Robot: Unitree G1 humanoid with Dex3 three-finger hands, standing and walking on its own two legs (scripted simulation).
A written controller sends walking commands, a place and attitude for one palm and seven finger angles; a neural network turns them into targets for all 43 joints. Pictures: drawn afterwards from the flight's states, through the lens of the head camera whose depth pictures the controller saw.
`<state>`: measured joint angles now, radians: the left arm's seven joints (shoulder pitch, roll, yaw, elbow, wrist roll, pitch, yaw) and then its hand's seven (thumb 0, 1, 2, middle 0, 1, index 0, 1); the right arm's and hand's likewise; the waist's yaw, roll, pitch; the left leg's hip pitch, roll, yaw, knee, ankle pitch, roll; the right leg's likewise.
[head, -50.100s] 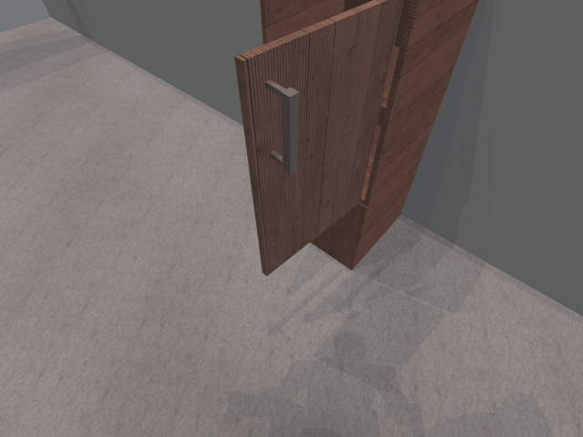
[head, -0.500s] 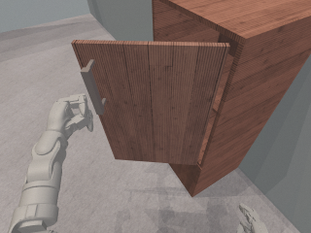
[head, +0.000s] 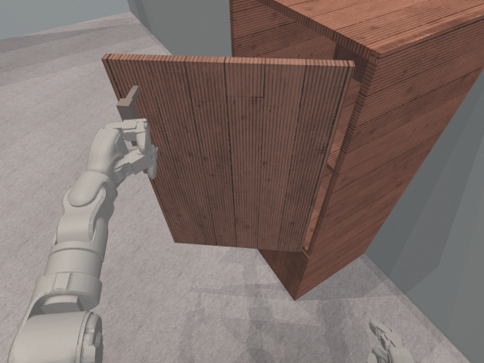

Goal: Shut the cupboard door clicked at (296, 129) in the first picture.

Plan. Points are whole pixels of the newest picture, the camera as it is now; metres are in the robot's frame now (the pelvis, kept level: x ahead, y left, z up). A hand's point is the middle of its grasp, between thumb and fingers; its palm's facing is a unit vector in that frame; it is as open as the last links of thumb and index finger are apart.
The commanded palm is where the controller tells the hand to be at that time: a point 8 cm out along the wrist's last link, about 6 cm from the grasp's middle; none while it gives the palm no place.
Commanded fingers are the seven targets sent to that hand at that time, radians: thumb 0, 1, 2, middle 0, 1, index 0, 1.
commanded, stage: push the door shut along its arc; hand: left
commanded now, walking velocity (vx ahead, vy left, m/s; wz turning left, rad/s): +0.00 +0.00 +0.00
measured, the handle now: (142, 132) +0.47 +0.20 +0.13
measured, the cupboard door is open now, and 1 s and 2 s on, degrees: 53 37 24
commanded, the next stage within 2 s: pull the fist back off the door in 1.54 s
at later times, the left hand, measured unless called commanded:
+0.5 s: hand (158, 138) +0.44 +0.16 +0.14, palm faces -0.20 -0.98 -0.04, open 3.2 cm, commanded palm +0.44 +0.21 +0.14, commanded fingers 0.00 0.90 0.90 -1.30 -1.50 -1.30 -1.50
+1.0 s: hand (192, 117) +0.51 +0.12 +0.14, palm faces -0.35 -0.94 +0.00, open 3.1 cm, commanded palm +0.51 +0.17 +0.14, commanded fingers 0.00 0.90 0.90 -1.30 -1.50 -1.30 -1.50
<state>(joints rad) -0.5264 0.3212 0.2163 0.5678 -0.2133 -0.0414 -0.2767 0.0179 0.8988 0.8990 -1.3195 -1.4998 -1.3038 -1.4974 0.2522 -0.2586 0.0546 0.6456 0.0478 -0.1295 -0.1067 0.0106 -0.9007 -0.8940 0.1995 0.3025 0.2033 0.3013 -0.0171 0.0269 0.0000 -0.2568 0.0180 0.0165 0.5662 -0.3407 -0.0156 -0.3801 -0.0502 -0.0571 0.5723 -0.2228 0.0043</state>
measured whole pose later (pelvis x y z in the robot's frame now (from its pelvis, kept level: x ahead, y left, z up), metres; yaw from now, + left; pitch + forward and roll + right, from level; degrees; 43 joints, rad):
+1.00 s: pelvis -0.01 +0.01 -0.02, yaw +0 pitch +14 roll +0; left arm -1.16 0.51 0.23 1.24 -0.16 -0.18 -0.48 0.02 0.90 0.90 -1.30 -1.50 -1.30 -1.50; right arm 0.36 -0.30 0.04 0.72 0.01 -0.13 -0.08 0.01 -0.90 -0.89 0.20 0.30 0.20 0.30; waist -0.18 0.01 -0.02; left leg -0.61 0.02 0.01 0.76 -0.39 0.00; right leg -0.71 -0.05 -0.05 0.71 -0.24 0.01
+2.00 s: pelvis +0.01 +0.00 -0.02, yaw -2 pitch +17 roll +0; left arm -1.18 0.32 0.34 1.25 0.02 -0.20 0.07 0.01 0.89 0.91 -1.30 -1.50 -1.30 -1.50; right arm 0.44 -0.23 0.02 0.68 -0.05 -0.05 0.04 0.00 -0.90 -0.89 0.20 0.30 0.20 0.30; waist -0.20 0.06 -0.07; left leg -0.63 0.05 0.03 0.73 -0.40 -0.02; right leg -0.75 -0.02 -0.03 0.69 -0.24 0.00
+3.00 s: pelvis +0.00 +0.00 +0.00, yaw -2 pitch +3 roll +0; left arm -0.46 0.20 0.20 0.51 -0.15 -0.07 -0.06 0.02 0.90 0.90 -1.30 -1.50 -1.30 -1.50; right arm 0.32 -0.25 0.00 0.67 0.05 -0.07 -0.05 0.01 -0.90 -0.89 0.20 0.30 0.20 0.30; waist -0.02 0.04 -0.04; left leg -0.25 0.03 0.05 0.54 -0.34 -0.01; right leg -0.39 -0.02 -0.02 0.54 -0.20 0.00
